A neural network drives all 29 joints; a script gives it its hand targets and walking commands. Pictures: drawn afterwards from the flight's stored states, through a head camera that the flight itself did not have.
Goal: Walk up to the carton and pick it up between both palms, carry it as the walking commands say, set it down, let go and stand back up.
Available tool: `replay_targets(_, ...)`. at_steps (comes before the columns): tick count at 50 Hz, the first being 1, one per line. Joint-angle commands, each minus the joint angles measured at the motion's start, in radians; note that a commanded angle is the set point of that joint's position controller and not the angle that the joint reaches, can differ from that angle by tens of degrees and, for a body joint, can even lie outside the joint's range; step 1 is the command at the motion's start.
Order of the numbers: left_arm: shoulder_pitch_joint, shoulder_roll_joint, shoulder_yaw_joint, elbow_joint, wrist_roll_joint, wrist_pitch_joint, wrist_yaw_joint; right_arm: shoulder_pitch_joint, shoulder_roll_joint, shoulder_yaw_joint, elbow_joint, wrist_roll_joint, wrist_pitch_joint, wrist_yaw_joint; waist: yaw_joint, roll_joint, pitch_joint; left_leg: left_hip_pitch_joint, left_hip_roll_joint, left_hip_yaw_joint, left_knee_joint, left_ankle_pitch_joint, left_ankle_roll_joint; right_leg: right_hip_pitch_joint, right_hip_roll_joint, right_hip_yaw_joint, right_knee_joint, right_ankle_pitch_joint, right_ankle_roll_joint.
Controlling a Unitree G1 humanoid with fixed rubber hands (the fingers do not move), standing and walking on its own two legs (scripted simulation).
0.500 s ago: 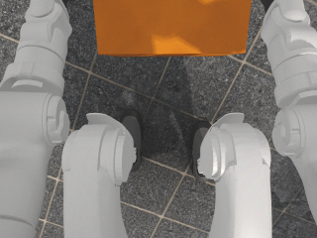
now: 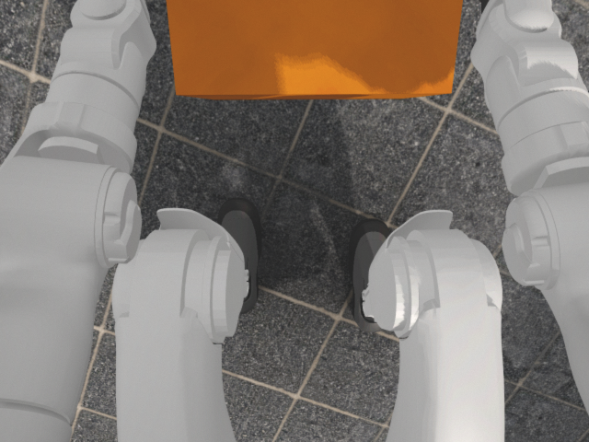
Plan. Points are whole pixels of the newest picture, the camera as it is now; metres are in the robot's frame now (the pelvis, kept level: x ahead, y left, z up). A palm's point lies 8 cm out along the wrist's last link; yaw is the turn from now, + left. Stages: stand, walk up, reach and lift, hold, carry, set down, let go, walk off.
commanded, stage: reach and lift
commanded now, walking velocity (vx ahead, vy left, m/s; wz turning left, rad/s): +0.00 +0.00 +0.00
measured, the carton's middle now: out of the picture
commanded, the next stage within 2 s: none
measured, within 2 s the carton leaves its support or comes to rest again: leaves its support in 0.68 s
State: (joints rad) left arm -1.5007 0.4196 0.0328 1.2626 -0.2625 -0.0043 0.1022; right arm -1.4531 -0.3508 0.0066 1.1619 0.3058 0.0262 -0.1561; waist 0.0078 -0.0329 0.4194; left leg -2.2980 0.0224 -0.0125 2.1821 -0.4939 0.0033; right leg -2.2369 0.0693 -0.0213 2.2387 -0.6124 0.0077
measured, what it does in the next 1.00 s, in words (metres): stands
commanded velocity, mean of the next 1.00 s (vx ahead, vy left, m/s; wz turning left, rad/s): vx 0.00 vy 0.00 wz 0.00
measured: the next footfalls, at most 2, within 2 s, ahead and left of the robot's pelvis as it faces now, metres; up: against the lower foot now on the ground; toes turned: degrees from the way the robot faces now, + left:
none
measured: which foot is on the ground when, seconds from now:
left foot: down 0.00-1.00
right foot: down 0.00-1.00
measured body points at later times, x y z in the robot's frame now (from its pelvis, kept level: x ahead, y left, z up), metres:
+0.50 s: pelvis +0.00 +0.00 -0.01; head +0.37 +0.02 +0.24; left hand +0.55 +0.21 -0.19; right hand +0.55 -0.16 -0.19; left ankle +0.13 +0.12 -0.33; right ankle +0.11 -0.11 -0.33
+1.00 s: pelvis +0.00 +0.00 +0.01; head +0.34 +0.03 +0.30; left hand +0.55 +0.22 -0.13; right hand +0.56 -0.15 -0.13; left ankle +0.13 +0.12 -0.33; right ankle +0.11 -0.11 -0.33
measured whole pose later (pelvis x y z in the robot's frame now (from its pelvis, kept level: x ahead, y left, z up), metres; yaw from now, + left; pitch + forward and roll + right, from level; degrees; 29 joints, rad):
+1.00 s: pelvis +0.00 +0.00 +0.01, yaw +0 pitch +37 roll -1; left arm -1.44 0.40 0.07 1.15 -0.21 0.17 0.12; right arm -1.38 -0.29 -0.17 1.04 0.15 0.19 -0.16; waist 0.01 -0.02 0.24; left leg -2.31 0.01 -0.01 2.13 -0.47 0.01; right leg -2.24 0.06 -0.02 2.19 -0.59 0.01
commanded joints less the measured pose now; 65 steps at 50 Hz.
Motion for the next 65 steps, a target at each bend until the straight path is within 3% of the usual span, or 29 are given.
replay_targets(1, -0.409, -0.306, -0.093, -0.155, -0.011, -0.01, -0.107, -0.438, 0.393, 0.115, -0.189, 0.009, -0.013, 0.126, 0.063, 0.029, -1.167, 0.628, -0.032, 0.0, -0.102, 0.296, 0.003, 0.398, 0.005, 0.024, -0.191, 0.296, 0.019)
replay_targets(6, -0.494, -0.63, -0.132, -0.176, 0.004, 0.022, -0.2, -0.561, 0.714, 0.144, -0.221, -0.018, 0.014, 0.223, 0.074, 0.015, -1.124, 0.583, -0.05, 0.015, -0.093, 0.285, 0.015, 0.357, 0.031, 0.013, -0.18, 0.285, 0.009)
replay_targets(10, -0.483, -0.737, -0.123, -0.212, 0.024, 0.051, -0.245, -0.577, 0.811, 0.12, -0.236, -0.041, 0.034, 0.272, 0.086, 0.02, -1.105, 0.577, -0.058, 0.032, -0.083, 0.293, 0.02, 0.328, 0.044, 0.004, -0.17, 0.288, 0.006)
replay_targets(15, -0.466, -0.797, -0.128, -0.247, 0.023, 0.076, -0.275, -0.583, 0.863, 0.117, -0.263, -0.045, 0.05, 0.3, 0.084, 0.023, -1.102, 0.576, -0.061, 0.037, -0.072, 0.306, 0.026, 0.306, 0.049, 0.001, -0.162, 0.29, 0.002)
replay_targets(22, -0.458, -0.833, -0.146, -0.28, 0.006, 0.087, -0.281, -0.59, 0.881, 0.137, -0.29, -0.027, 0.057, 0.31, 0.077, 0.029, -1.119, 0.61, -0.064, 0.031, -0.069, 0.32, 0.032, 0.3, 0.048, -0.005, -0.15, 0.287, -0.003)
replay_targets(27, -0.496, -0.856, -0.18, -0.36, -0.03, 0.083, -0.27, -0.616, 0.903, 0.165, -0.357, -0.002, 0.052, 0.299, 0.07, 0.029, -1.267, 0.698, -0.068, 0.034, -0.061, 0.38, 0.027, 0.373, 0.049, -0.015, -0.144, 0.339, -0.001)
replay_targets(34, -0.599, -0.868, -0.258, -0.518, -0.1, 0.08, -0.249, -0.659, 0.909, 0.203, -0.475, 0.021, 0.049, 0.255, 0.031, 0.041, -1.56, 0.825, -0.078, 0.053, -0.059, 0.428, 0.013, 0.534, 0.049, -0.026, -0.154, 0.406, 0.0)
replay_targets(37, -0.613, -0.877, -0.274, -0.525, -0.112, 0.089, -0.244, -0.67, 0.902, 0.203, -0.49, 0.017, 0.056, 0.241, 0.013, 0.049, -1.597, 0.844, -0.08, 0.057, -0.076, 0.395, 0.011, 0.553, 0.047, -0.033, -0.172, 0.379, -0.002)
replay_targets(42, -0.576, -0.919, -0.239, -0.441, -0.081, 0.112, -0.252, -0.652, 0.909, 0.154, -0.437, -0.025, 0.079, 0.252, -0.004, 0.064, -1.472, 0.783, -0.085, 0.057, -0.123, 0.3, 0.012, 0.479, 0.044, -0.046, -0.212, 0.291, -0.007)
replay_targets(46, -0.545, -0.949, -0.188, -0.411, -0.036, 0.13, -0.265, -0.623, 0.946, 0.106, -0.407, -0.066, 0.103, 0.277, 0.002, 0.064, -1.416, 0.754, -0.089, 0.056, -0.153, 0.28, 0.013, 0.428, 0.047, -0.054, -0.238, 0.263, -0.008)
replay_targets(54, -0.53, -0.997, -0.151, -0.494, 0.024, 0.173, -0.286, -0.614, 1.024, 0.097, -0.462, -0.09, 0.151, 0.313, 0.041, 0.045, -1.536, 0.784, -0.095, 0.07, -0.185, 0.32, 0.014, 0.446, 0.058, -0.055, -0.272, 0.287, -0.001)
replay_targets(65, -0.478, -1.059, -0.155, -0.568, 0.079, 0.22, -0.321, -0.549, 1.074, 0.101, -0.507, -0.137, 0.184, 0.324, 0.034, 0.037, -1.662, 0.767, -0.098, 0.08, -0.217, 0.359, 0.004, 0.481, 0.067, -0.049, -0.31, 0.342, 0.008)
